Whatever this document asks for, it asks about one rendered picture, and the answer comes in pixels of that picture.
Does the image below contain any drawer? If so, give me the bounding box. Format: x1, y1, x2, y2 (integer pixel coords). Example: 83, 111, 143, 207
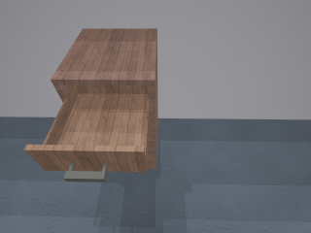
24, 84, 151, 173

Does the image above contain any handle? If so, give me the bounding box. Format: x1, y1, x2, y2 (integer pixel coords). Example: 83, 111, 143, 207
63, 161, 108, 183

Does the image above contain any cabinet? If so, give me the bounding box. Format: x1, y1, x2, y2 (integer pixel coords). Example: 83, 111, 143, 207
51, 28, 158, 170

